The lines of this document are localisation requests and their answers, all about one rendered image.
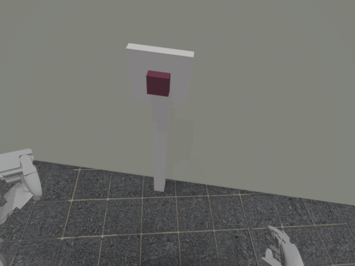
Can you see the panel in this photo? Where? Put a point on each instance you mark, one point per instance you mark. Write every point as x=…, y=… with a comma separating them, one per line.
x=178, y=63

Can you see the button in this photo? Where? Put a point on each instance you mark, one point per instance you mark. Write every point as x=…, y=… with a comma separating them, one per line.
x=158, y=83

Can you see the robot right hand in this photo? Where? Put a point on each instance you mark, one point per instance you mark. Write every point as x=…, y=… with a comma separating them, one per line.
x=288, y=255

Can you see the robot left hand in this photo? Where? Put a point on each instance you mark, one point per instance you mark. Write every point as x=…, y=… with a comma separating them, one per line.
x=18, y=166

